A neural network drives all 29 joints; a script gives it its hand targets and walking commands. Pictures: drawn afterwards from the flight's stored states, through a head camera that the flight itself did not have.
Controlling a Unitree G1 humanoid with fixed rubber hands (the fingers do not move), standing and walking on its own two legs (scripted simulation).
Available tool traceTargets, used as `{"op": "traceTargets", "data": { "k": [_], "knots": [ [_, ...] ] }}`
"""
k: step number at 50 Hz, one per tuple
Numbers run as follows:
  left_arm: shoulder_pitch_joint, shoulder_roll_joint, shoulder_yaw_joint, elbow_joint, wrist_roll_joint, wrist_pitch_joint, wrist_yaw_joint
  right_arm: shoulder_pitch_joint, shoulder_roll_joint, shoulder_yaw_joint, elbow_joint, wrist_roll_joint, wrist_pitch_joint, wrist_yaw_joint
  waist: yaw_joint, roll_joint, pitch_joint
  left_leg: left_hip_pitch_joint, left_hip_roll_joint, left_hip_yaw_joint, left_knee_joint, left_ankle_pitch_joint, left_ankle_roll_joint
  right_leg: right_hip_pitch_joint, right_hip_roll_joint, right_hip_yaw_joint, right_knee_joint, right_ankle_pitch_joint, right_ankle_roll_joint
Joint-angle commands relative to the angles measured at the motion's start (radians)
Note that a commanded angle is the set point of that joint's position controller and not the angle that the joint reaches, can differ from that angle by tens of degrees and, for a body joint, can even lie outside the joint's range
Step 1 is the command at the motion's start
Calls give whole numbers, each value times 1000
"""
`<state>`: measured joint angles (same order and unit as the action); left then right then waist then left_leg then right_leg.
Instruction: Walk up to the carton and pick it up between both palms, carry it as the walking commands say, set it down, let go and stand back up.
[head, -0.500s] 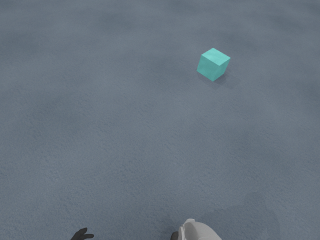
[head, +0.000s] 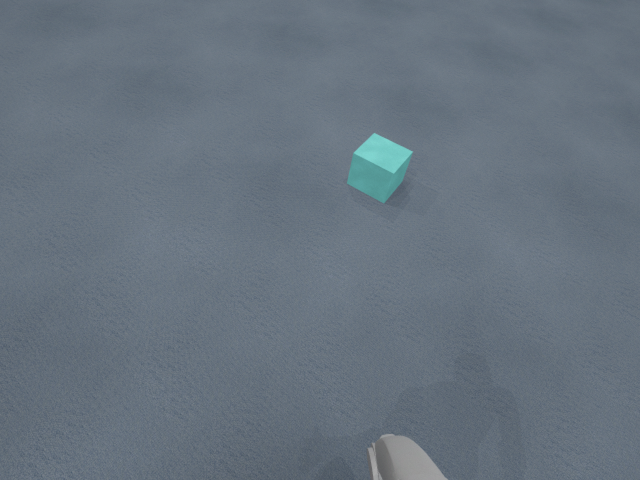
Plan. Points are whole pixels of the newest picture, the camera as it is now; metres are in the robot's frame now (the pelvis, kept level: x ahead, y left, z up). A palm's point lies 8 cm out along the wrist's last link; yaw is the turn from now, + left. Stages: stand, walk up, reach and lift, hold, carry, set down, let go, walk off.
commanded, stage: walk up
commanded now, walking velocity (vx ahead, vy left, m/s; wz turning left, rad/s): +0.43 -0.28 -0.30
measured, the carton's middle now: (379, 168) +1.42 -0.24 -0.69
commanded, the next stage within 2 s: none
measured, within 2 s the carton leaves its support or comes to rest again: neither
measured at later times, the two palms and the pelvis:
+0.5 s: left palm (221, 365) +0.29 +0.19 -0.17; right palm (518, 333) +0.37 -0.31 -0.12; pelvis +0.26 -0.05 -0.02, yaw -7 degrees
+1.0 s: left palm (322, 242) +0.53 +0.04 -0.12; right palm (563, 255) +0.55 -0.45 -0.12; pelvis +0.49 -0.20 +0.01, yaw -8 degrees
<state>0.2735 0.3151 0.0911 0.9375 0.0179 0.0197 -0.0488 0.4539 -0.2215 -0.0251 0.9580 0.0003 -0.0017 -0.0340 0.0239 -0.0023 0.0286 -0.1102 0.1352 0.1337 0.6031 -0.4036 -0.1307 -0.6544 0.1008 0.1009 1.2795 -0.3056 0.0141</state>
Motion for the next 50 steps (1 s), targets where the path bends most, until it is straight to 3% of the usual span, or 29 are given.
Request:
{"op": "traceTargets", "data": {
  "k": [1,4,5,6,7,8,9,10,12,13,14,16,19,21,22,24,26,27,31,33,34,35,36,37,38,39,42,47,50],
  "knots": [
    [4,24,-32,-42,-13,-2,-25,-21,-236,-73,-89,15,-23,-20,26,141,-13,191,87,105,-193,1394,-114,179,59,-333,-526,78,-8],
    [95,50,-33,-18,-15,-12,-6,0,-273,-84,-83,12,-14,-23,34,170,-59,251,141,56,-38,1598,-37,280,86,-388,-689,-3,-32],
    [126,48,-31,-5,-11,-13,-2,18,-264,-84,-76,10,-11,-24,37,173,-65,219,157,35,42,1541,-4,328,68,-346,-715,-31,-56],
    [214,60,-20,21,-2,-15,5,-10,-254,-87,-93,15,-6,-23,94,151,-82,123,122,49,236,1397,1,440,26,-267,-804,2,-122],
    [367,109,-1,67,10,-19,18,-109,-223,-82,-141,22,-5,-21,203,32,-99,-120,25,27,590,827,-1,621,-113,-20,-886,147,-259],
    [435,159,5,100,20,-25,33,-225,-155,-61,-215,11,-9,-8,212,-241,-55,-472,-146,-9,810,-243,39,737,-336,369,-962,399,-379],
    [411,144,-10,74,18,-35,41,-304,-109,-45,-263,2,-8,6,162,-119,-36,-494,-92,-114,819,-305,86,641,-398,531,-1026,218,-374],
    [304,133,-13,40,14,-37,44,-330,-130,-60,-271,-6,-9,17,109,-64,47,-457,-61,-158,768,-254,128,495,-377,499,-1093,27,-331],
    [169,98,-16,15,7,-57,49,-266,-101,-54,-264,-16,-11,40,36,-31,137,-478,-25,-166,546,-123,123,426,-301,383,-1119,-76,-238],
    [153,83,-20,34,15,-66,57,-207,-46,-37,-214,-12,-16,42,31,-115,120,-399,-26,-136,364,-143,114,437,-290,352,-1073,104,-244],
    [170,53,-28,60,18,-74,61,-205,-49,-34,-176,-11,-23,38,12,-114,111,-317,-42,-114,248,-171,102,405,-259,303,-1029,386,-235],
    [156,47,-23,59,18,-73,61,-165,-74,-35,-142,4,-30,30,-25,-138,49,-148,-84,-80,55,-171,85,389,-193,223,-921,659,-203],
    [69,45,-22,20,-9,-81,57,67,-128,-57,-35,-3,-33,7,-146,-53,-81,267,-44,-74,-202,220,81,241,-110,93,-654,605,-133],
    [30,-35,-31,-64,-7,-101,51,242,-303,-96,-1,-27,-38,-24,-212,304,-183,568,439,-526,-224,731,250,-207,-31,-5,-158,-170,-53],
    [1,-21,-21,-63,-6,-93,51,159,-279,-98,-17,-26,-40,-20,-178,158,-151,471,458,-516,-211,710,319,-218,-119,31,-44,-177,-37],
    [-50,-33,-28,-74,1,-80,37,55,-208,-92,-32,-27,-54,-17,-130,92,-73,342,404,-445,-231,622,326,-215,-178,46,-27,-106,-44],
    [-15,-30,-48,-56,10,-71,21,-77,-154,-70,-49,-31,-54,-9,-58,133,-59,298,278,-271,-221,592,241,-175,-193,-3,-158,-50,-34],
    [-52,-42,-56,-61,12,-69,12,-91,-146,-66,-47,-30,-52,-5,-60,143,-39,259,228,-208,-234,618,216,-143,-178,-58,-241,-31,-28],
    [-25,-35,-66,-51,12,-71,-17,-166,-207,-71,-42,-18,-47,17,-16,278,-32,46,152,-33,-217,640,160,201,-113,-218,-601,45,-26],
    [115,12,-52,13,13,-82,-9,-185,-238,-77,-31,-6,-38,30,44,203,-83,3,100,23,-19,713,136,395,-59,-278,-716,128,-52],
    [233,58,-33,73,19,-87,1,-189,-211,-73,-40,-7,-38,34,93,108,-147,-74,51,39,167,661,116,545,-48,-234,-706,127,-92],
    [398,128,-7,135,28,-88,12,-230,-165,-68,-80,-8,-40,38,168,-114,-213,-280,-23,16,457,255,88,710,-223,56,-781,121,-157],
    [458,203,9,144,16,-82,26,-277,-113,-53,-131,-13,-32,46,178,-344,-190,-460,-140,-53,671,-244,90,717,-419,456,-990,19,-220],
    [405,220,2,123,10,-85,39,-309,-102,-53,-156,-22,-35,52,125,-315,-122,-520,-98,-133,693,-257,118,676,-437,601,-1075,-26,-202],
    [343,193,-6,94,11,-101,47,-268,-88,-58,-106,-29,-30,51,77,-144,-73,-521,-76,-172,713,-155,122,627,-441,620,-1080,-30,-159],
    [261,141,-18,80,0,-108,51,-224,-82,-55,-79,-32,-33,54,35,-83,-15,-501,-43,-203,660,-63,130,562,-388,507,-1055,3,-130],
    [175,63,-25,69,1,-116,61,-215,-66,-37,-54,-27,-28,63,5,-161,32,-391,-33,-158,527,0,126,440,-317,327,-1079,42,-119],
    [206,39,-32,66,7,-117,69,-300,-53,-37,-75,-30,-9,72,15,-131,134,-414,-45,-101,365,126,90,432,-305,228,-1157,58,-154],
    [262,52,-30,67,9,-127,71,-376,-55,-40,-83,-35,-3,75,52,-89,153,-508,-45,-103,332,180,70,547,-353,255,-1151,203,-152]
  ]
}}
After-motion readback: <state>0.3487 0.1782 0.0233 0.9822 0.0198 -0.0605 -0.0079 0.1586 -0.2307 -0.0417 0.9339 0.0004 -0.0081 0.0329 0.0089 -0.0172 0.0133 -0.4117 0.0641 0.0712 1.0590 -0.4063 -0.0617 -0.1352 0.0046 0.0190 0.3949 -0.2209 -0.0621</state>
